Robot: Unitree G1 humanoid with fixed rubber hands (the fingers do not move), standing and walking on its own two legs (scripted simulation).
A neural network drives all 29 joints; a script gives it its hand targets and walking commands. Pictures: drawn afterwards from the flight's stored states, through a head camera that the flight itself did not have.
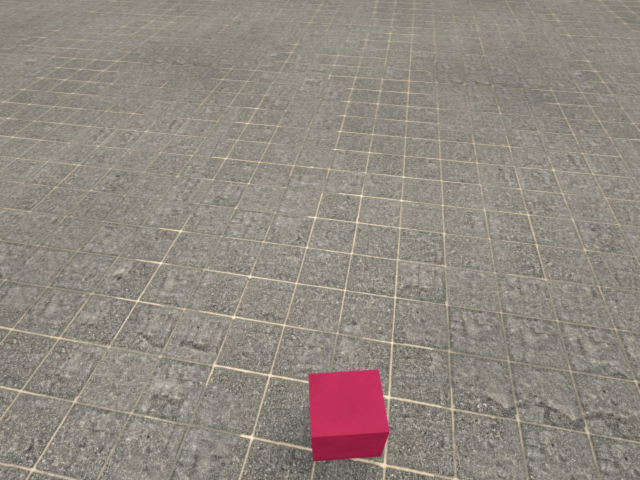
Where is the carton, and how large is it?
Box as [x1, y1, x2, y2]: [308, 369, 389, 460]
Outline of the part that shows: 378,369 308,374 313,460 380,456 389,431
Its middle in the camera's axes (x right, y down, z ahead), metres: +0.08 +0.50 +1.11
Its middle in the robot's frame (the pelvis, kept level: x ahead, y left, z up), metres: +0.46 -0.07 -0.67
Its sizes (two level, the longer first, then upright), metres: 0.199 0.167 0.215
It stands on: the floor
